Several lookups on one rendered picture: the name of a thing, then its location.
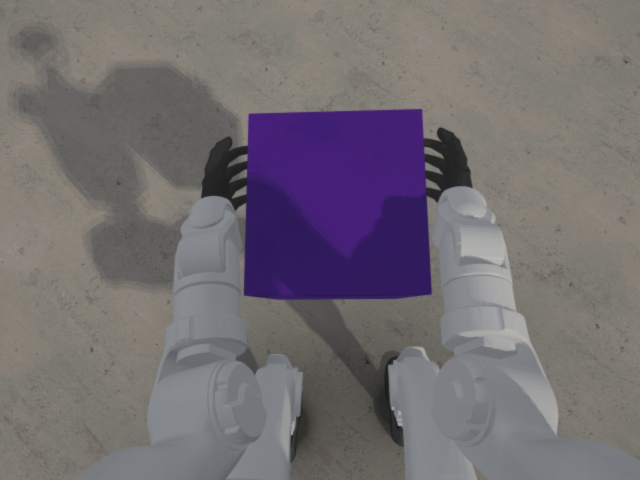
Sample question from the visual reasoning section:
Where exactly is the robot left upper arm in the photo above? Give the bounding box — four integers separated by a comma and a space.
73, 359, 267, 480

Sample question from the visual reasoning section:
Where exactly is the robot left forearm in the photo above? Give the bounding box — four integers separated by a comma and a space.
147, 196, 247, 437

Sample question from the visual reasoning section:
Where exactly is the right robot hand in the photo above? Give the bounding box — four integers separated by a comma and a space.
424, 127, 473, 203

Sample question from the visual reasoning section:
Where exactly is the robot right upper arm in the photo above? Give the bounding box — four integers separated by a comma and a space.
431, 353, 640, 480

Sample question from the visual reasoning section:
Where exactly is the robot right forearm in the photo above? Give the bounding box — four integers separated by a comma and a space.
432, 186, 558, 408

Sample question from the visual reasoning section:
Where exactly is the left robot hand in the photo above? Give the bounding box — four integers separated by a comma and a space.
201, 136, 248, 211

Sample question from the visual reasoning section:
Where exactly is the right robot thigh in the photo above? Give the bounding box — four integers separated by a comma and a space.
388, 357, 477, 480

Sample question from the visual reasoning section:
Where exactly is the robot thigh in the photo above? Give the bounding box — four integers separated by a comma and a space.
388, 357, 477, 480
225, 363, 303, 480

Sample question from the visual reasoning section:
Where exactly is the carton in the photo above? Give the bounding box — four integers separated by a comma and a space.
244, 109, 432, 300

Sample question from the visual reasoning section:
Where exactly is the left robot thigh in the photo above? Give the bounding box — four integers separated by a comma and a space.
225, 363, 303, 480

